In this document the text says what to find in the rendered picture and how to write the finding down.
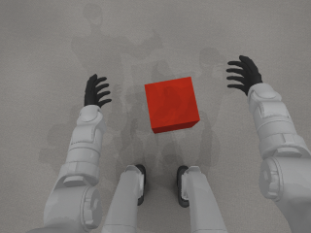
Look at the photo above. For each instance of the left robot thigh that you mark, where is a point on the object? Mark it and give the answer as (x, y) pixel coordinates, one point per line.
(122, 213)

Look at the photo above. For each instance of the robot left hand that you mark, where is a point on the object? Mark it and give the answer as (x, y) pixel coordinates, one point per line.
(91, 96)

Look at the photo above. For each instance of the robot right foot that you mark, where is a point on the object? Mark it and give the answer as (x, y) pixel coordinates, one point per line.
(181, 170)

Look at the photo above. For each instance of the right robot forearm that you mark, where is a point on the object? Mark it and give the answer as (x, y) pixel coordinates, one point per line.
(274, 125)

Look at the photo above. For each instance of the right robot upper arm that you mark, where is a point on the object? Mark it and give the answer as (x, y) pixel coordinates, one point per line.
(287, 182)

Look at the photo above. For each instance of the left robot upper arm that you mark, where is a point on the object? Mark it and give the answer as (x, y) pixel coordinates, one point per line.
(75, 209)

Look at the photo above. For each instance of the carton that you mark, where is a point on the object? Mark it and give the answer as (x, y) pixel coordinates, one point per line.
(172, 105)

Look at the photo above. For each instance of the robot right hand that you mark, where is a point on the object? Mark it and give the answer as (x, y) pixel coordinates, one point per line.
(249, 71)

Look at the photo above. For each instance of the left robot forearm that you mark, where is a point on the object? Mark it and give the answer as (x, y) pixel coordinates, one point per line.
(82, 161)

